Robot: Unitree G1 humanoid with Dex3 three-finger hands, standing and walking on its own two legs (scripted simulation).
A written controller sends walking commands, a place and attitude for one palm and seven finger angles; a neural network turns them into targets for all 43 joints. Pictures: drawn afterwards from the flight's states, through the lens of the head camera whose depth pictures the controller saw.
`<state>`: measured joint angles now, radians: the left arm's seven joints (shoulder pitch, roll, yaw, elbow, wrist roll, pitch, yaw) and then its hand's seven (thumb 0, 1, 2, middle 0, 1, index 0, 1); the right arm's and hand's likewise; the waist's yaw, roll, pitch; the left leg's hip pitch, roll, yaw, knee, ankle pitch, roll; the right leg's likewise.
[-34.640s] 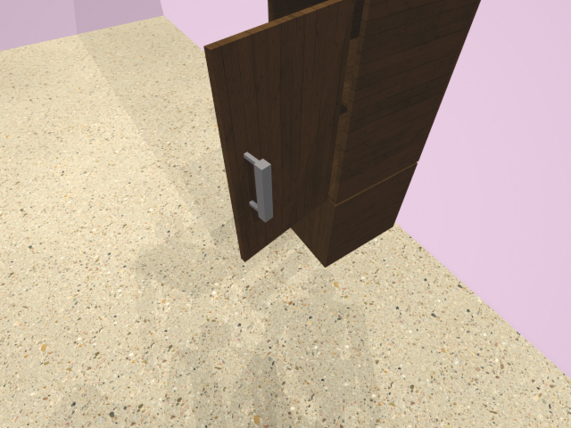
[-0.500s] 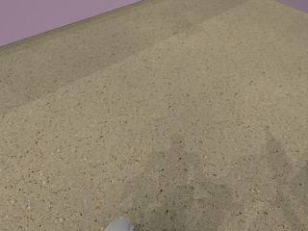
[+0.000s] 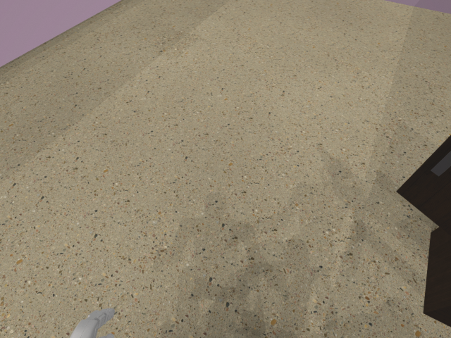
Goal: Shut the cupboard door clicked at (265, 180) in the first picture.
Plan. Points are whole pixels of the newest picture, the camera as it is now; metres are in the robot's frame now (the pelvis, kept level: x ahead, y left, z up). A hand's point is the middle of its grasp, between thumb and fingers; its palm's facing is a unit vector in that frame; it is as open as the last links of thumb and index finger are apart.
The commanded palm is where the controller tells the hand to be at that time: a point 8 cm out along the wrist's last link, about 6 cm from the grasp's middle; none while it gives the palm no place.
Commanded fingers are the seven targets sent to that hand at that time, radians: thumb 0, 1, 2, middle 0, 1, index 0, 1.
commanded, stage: turn to face it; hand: left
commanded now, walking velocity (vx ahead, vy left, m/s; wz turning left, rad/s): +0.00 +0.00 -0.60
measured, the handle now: out of the picture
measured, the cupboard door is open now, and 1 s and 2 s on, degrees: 63 63 63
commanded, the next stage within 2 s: take the last steps up to it in 1.52 s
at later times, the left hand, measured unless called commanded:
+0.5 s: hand (124, 337) +0.14 +0.21 -0.17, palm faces -0.23 -0.96 -0.17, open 7.4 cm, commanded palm none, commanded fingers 0.00 0.90 0.90 -0.20 -0.30 -0.20 -0.30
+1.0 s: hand (179, 304) +0.20 +0.11 -0.14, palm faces -0.54 -0.80 -0.27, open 7.4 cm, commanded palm none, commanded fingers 0.00 0.90 0.90 -0.20 -0.30 -0.20 -0.30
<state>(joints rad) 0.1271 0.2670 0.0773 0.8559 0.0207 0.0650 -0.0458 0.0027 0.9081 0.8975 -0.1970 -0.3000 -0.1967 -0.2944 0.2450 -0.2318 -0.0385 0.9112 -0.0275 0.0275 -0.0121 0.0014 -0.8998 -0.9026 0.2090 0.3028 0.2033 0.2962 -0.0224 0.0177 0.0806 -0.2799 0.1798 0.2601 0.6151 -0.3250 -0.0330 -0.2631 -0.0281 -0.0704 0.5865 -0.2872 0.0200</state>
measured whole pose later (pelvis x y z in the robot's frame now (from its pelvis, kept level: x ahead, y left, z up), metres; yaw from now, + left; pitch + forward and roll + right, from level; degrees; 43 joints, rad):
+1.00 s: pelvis +0.00 +0.00 +0.01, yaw -33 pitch +1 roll +0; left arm 0.16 0.21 0.05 0.88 0.02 0.03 -0.01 0.00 0.90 0.90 -0.20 -0.30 -0.20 -0.30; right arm 0.19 -0.28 -0.05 0.92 -0.02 0.07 -0.02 0.01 -0.91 -0.90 0.20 0.30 0.20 0.30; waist -0.02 0.04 0.10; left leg -0.50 0.10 0.06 1.12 -0.44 -0.09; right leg -0.26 0.01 0.00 0.54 -0.29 -0.02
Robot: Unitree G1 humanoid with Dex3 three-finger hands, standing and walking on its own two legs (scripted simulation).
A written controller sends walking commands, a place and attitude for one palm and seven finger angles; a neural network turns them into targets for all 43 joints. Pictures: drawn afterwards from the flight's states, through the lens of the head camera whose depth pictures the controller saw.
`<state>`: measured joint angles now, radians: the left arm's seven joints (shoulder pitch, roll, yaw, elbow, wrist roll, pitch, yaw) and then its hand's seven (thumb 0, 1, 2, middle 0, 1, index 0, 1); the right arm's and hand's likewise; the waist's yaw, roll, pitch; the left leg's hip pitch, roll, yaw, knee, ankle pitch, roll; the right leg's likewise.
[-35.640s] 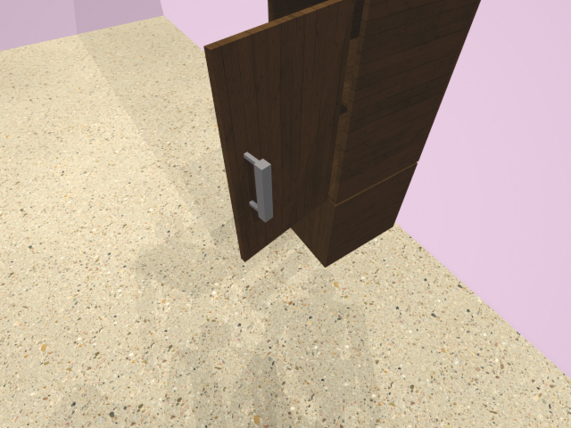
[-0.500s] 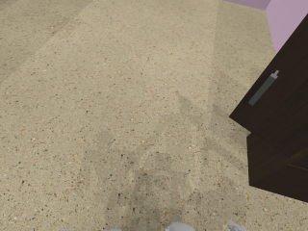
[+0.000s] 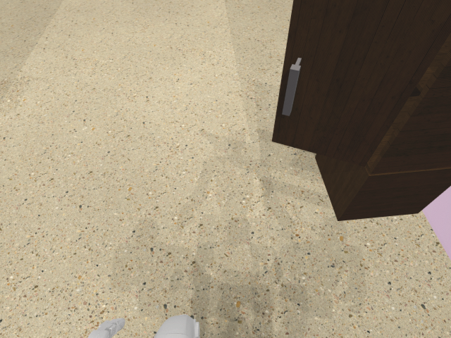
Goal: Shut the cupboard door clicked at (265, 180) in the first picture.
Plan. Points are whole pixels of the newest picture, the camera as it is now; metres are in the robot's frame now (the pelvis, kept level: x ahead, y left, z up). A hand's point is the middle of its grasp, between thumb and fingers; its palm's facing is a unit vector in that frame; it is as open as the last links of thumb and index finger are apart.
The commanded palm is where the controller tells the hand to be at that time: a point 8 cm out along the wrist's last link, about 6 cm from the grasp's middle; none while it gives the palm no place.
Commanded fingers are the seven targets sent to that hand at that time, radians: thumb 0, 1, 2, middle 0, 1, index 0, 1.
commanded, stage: turn to face it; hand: left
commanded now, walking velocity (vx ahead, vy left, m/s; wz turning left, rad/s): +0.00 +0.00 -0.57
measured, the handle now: (292, 87) +0.78 -0.17 -0.05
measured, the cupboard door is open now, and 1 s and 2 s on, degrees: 63 63 63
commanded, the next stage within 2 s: take the last steps up to it in 0.52 s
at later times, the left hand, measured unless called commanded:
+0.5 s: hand (118, 334) +0.14 +0.23 -0.16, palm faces -0.20 -0.96 -0.20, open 7.4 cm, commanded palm none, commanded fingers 0.00 0.90 0.90 -0.20 -0.30 -0.20 -0.30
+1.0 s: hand out of the picture +0.14 +0.17 -0.19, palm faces -0.30 -0.94 -0.13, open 7.4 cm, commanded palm none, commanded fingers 0.00 0.90 0.90 -0.20 -0.30 -0.20 -0.30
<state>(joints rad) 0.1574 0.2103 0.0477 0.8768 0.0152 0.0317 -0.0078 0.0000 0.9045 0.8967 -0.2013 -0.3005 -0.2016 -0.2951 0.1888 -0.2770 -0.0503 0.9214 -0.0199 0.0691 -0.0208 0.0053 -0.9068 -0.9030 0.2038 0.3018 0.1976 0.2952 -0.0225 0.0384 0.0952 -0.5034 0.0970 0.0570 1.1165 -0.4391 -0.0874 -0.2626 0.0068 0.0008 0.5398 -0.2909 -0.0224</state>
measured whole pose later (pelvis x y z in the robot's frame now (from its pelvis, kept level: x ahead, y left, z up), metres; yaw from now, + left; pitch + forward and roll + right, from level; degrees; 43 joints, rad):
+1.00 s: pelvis +0.07 +0.01 +0.00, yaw -20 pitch +0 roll -2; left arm 0.30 0.19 0.05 1.04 0.02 0.00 -0.02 0.00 0.90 0.90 -0.20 -0.30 -0.20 -0.30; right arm 0.25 -0.21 -0.04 0.98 -0.03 0.00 0.00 0.00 -0.91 -0.90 0.20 0.30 0.20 0.30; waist -0.01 -0.03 0.01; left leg -0.36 0.08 0.09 0.62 -0.30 -0.05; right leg -0.11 0.02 -0.02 0.47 -0.37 -0.01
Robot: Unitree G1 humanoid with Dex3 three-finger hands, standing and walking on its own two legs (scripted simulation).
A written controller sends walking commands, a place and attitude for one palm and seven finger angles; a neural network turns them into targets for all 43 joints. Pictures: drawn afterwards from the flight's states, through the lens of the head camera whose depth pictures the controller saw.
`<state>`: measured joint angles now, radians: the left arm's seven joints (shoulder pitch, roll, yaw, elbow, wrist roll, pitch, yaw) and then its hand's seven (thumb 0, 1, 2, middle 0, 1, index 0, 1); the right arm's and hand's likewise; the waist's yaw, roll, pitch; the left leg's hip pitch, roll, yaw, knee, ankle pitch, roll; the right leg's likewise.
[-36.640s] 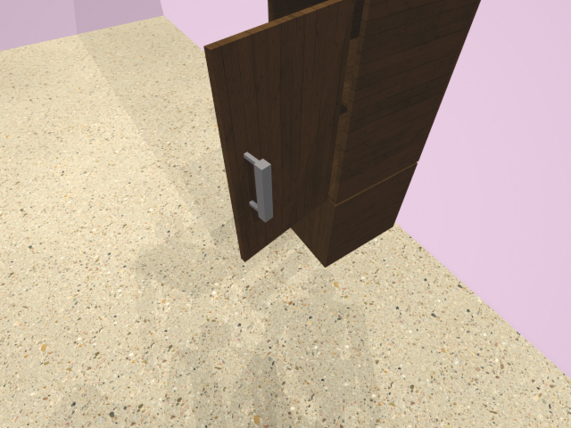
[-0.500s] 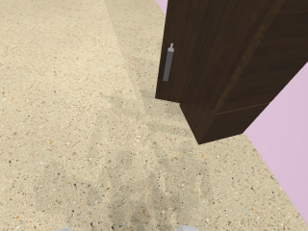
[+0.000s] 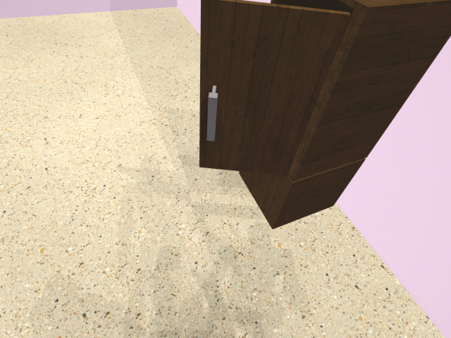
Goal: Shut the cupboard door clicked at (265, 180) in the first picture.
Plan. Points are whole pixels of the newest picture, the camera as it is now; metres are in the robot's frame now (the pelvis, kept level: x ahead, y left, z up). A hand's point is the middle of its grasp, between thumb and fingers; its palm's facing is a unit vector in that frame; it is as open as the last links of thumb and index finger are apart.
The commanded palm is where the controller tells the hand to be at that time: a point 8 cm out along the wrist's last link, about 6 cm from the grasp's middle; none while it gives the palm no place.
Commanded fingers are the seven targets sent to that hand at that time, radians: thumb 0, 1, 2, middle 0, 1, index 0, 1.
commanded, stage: take the last steps up to it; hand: left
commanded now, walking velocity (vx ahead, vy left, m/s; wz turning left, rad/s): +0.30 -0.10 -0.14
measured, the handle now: (212, 113) +0.73 +0.07 -0.05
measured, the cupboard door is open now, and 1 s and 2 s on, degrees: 63 63 63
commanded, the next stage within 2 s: come to a stop and stand still in 0.60 s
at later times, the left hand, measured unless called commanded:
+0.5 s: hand (180, 274) +0.29 +0.11 -0.17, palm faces -0.14 -0.97 -0.20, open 7.4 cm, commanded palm none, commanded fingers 0.00 0.90 0.90 -0.20 -0.30 -0.20 -0.30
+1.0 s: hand (202, 272) +0.30 +0.06 -0.18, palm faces +0.00 -0.99 -0.14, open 7.4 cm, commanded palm none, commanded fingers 0.00 0.90 0.90 -0.20 -0.30 -0.20 -0.30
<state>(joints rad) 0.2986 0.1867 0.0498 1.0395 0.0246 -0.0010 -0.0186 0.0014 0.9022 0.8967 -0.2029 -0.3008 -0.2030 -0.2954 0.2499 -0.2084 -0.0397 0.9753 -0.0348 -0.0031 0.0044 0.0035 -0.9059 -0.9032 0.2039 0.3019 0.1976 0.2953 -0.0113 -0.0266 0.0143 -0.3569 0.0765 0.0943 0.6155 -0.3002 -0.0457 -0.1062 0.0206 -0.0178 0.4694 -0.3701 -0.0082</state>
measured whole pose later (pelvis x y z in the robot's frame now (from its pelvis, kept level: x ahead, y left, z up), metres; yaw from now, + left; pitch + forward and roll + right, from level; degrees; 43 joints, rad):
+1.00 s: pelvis +0.28 -0.10 +0.00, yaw -5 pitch -1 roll +0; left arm 0.26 0.14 0.02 1.07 0.01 0.02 0.04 0.00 0.91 0.90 -0.20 -0.30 -0.20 -0.29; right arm 0.09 -0.14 0.00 0.99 -0.01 0.02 -0.04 0.00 -0.91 -0.90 0.20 0.30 0.20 0.30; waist 0.04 -0.05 0.07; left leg -0.32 0.00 0.09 0.54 -0.21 0.04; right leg -0.19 0.00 -0.09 0.59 -0.39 -0.02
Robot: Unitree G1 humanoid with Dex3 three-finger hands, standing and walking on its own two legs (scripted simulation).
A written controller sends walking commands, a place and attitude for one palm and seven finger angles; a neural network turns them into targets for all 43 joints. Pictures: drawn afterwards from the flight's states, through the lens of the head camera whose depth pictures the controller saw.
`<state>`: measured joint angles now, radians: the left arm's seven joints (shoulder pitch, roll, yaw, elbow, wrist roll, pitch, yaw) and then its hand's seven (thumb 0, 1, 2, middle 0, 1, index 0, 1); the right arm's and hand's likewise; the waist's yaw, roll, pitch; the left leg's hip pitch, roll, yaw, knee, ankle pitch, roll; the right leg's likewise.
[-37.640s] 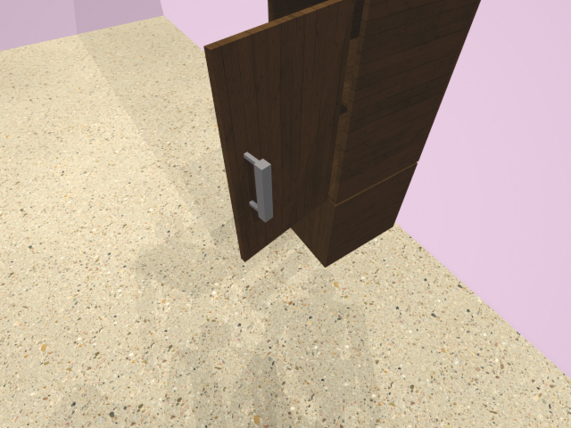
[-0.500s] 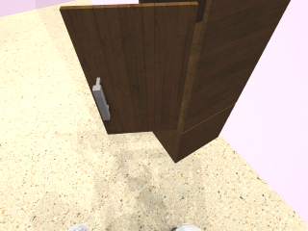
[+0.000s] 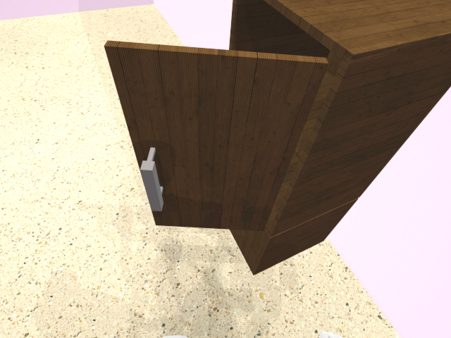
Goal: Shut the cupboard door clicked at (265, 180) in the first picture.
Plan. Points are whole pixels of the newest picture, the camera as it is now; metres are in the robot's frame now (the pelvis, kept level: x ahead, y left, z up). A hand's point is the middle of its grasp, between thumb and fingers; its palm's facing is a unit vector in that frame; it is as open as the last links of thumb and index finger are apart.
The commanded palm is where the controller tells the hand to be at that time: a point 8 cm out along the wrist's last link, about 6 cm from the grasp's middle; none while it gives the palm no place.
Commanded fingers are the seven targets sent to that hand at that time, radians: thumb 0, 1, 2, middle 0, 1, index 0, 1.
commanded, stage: come to a stop and stand still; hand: left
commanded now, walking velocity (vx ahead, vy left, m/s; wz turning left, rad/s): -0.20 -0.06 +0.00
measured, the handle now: (154, 180) +0.44 +0.21 -0.05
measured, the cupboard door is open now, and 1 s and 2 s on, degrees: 63 63 63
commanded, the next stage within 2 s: look again from close up in 1.52 s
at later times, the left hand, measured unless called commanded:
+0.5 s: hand out of the picture +0.00 +0.17 -0.17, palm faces +0.01 -0.98 -0.22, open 7.4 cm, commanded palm none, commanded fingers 0.00 0.90 0.90 -0.20 -0.30 -0.20 -0.30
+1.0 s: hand out of the picture -0.06 +0.16 -0.18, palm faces +0.00 -0.99 -0.14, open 7.4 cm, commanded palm none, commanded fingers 0.00 0.90 0.90 -0.20 -0.30 -0.20 -0.30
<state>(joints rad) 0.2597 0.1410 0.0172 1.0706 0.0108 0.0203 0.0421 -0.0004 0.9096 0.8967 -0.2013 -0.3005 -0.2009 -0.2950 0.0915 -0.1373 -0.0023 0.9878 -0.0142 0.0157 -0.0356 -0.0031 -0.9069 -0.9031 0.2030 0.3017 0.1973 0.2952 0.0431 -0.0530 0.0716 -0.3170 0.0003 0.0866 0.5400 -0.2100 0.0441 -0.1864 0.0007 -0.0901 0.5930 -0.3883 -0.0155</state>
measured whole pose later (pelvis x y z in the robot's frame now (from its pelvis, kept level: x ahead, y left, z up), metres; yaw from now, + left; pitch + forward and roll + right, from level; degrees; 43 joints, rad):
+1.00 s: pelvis -0.05 +0.00 +0.01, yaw -1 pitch +0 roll +0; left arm 0.34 0.16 -0.01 1.07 0.02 -0.01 0.03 0.00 0.91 0.90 -0.20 -0.30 -0.20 -0.29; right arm 0.31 -0.13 0.02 1.09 -0.01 0.00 -0.02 0.01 -0.91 -0.90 0.21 0.30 0.20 0.30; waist 0.00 -0.05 0.02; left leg -0.27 -0.05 0.12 0.44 -0.19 0.10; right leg -0.18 -0.02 -0.03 0.47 -0.29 0.01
